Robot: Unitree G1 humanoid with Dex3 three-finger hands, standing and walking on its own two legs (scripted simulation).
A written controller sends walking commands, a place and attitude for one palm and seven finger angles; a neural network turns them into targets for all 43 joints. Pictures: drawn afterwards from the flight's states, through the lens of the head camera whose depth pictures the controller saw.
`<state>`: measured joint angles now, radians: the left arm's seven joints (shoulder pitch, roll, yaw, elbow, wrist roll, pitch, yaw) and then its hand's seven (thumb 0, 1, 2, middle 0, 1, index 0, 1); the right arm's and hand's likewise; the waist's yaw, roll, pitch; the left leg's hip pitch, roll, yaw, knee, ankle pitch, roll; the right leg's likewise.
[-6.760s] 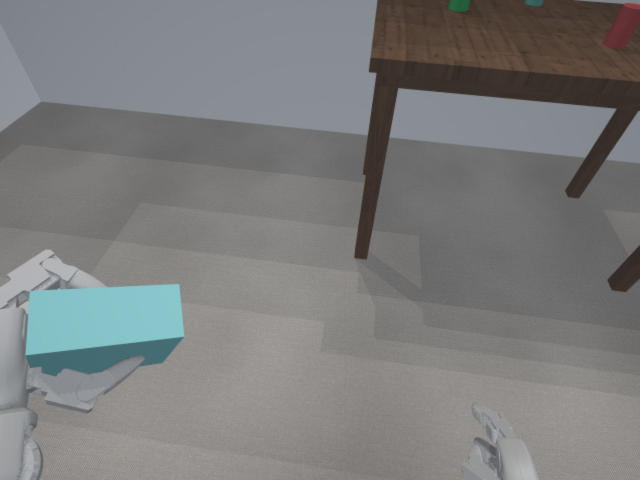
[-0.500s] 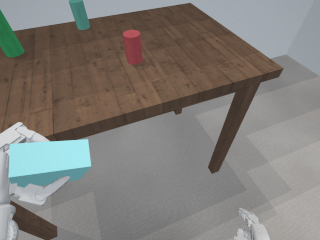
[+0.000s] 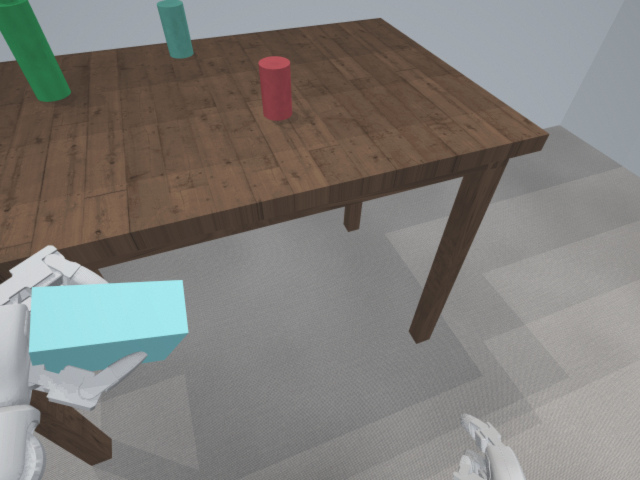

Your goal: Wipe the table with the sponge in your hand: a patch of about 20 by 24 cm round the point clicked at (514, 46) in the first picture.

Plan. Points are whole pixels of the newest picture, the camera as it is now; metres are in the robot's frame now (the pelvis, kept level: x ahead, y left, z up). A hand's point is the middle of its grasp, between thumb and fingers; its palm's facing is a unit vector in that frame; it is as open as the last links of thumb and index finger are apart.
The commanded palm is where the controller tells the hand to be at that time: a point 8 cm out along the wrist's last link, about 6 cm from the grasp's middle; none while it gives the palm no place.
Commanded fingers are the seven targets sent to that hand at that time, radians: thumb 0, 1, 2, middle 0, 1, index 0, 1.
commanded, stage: come to a stop and stand still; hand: left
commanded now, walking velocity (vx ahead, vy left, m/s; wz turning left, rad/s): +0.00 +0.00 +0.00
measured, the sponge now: (131, 327) +0.22 +0.20 +0.15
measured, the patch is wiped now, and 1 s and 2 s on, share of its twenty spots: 0.00 0.00 0.00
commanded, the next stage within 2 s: look again from close up in 0.52 s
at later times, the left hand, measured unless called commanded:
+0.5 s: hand (60, 356) +0.18 +0.24 +0.16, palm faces +0.41 -0.82 -0.39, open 9.4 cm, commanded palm +0.13 +0.29 +0.18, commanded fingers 0.00 0.10 1.30 -1.20 -1.60 -1.20 -1.60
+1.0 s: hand (53, 342) +0.20 +0.27 +0.15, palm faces +0.33 -0.85 -0.41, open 9.4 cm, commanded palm +0.14 +0.31 +0.18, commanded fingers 0.00 0.10 1.30 -1.20 -1.60 -1.20 -1.60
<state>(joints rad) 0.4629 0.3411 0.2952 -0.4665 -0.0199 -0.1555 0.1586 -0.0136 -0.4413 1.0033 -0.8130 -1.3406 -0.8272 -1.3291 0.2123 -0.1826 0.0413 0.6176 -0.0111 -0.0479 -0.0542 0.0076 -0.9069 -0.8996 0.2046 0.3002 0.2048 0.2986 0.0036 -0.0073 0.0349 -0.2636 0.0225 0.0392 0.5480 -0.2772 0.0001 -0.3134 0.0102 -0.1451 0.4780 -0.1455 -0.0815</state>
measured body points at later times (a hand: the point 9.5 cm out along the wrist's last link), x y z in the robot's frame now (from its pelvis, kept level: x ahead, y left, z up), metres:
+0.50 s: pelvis -0.02 +0.01 -0.01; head -0.02 +0.01 +0.44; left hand +0.16 +0.28 +0.18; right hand +0.14 -0.23 -0.10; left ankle -0.02 +0.13 -0.72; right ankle +0.10 -0.06 -0.73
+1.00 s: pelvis -0.02 +0.03 +0.00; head -0.01 +0.04 +0.45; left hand +0.18 +0.31 +0.17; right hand +0.13 -0.18 -0.08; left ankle -0.02 +0.13 -0.73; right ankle +0.06 -0.08 -0.73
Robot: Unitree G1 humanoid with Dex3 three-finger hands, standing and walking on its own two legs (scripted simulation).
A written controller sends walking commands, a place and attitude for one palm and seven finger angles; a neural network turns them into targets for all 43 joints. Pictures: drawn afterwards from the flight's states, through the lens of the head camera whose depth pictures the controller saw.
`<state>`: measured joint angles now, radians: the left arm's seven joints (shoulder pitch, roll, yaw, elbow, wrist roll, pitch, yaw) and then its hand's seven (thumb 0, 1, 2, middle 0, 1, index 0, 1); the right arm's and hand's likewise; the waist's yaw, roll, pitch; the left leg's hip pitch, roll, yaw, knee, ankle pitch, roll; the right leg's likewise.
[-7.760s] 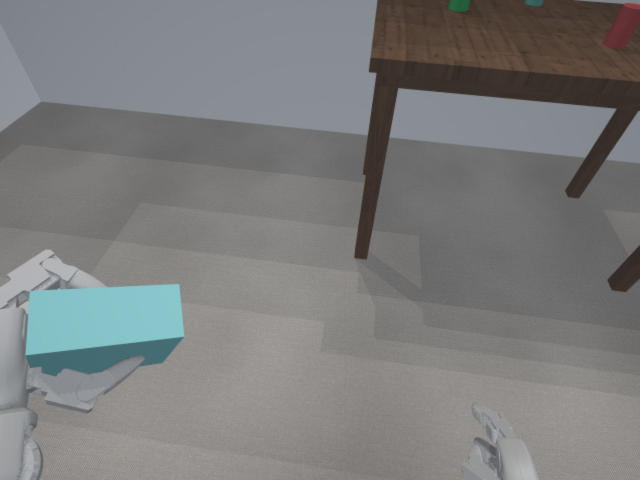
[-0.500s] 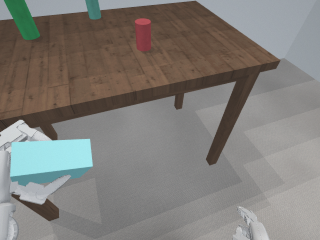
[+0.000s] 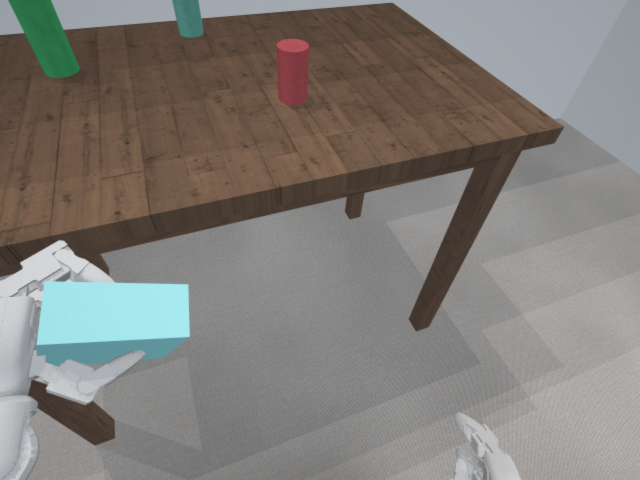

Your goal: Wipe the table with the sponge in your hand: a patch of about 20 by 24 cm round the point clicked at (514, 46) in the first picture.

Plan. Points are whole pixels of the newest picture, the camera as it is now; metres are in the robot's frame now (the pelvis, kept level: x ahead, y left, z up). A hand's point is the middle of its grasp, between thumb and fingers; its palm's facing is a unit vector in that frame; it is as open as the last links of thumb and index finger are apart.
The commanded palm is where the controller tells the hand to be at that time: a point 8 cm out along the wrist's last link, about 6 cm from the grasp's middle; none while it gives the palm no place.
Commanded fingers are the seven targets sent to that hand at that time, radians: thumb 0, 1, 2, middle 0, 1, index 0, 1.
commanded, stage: shuffle to correct the standing spot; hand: left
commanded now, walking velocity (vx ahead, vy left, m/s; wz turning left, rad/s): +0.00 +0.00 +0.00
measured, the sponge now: (133, 325) +0.23 +0.21 +0.13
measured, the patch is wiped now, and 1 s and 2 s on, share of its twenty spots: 0.00 0.00 0.00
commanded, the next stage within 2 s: come to a stop and stand still in 1.04 s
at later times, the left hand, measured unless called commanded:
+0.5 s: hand (66, 236) +0.30 +0.29 +0.17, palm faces +0.42 -0.83 -0.37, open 9.4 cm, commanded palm +0.23 +0.33 +0.18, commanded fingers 0.00 0.10 1.30 -1.20 -1.60 -1.20 -1.60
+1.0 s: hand (70, 174) +0.39 +0.33 +0.17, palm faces +0.33 -0.80 -0.49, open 9.4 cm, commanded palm +0.34 +0.37 +0.18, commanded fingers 0.00 0.10 1.30 -1.20 -1.60 -1.20 -1.60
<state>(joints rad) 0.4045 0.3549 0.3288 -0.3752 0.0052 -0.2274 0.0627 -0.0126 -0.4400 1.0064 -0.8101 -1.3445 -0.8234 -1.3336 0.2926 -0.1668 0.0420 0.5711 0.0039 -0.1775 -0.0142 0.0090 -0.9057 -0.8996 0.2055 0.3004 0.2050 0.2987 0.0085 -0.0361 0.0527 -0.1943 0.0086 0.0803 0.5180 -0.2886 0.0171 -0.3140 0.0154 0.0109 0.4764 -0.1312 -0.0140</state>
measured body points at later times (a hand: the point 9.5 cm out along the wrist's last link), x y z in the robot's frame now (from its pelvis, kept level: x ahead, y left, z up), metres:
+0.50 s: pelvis +0.09 +0.04 -0.02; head +0.10 +0.06 +0.43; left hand +0.28 +0.33 +0.19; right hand +0.27 -0.17 -0.09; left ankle +0.01 +0.11 -0.70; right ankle +0.10 -0.09 -0.74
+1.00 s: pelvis +0.16 +0.10 -0.01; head +0.19 +0.09 +0.44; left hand +0.37 +0.37 +0.20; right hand +0.31 -0.13 -0.11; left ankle +0.17 +0.21 -0.70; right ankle +0.17 +0.02 -0.74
